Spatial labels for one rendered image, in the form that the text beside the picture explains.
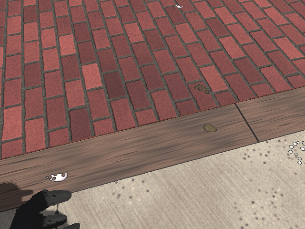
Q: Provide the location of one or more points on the robot left hand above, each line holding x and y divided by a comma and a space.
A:
27, 215

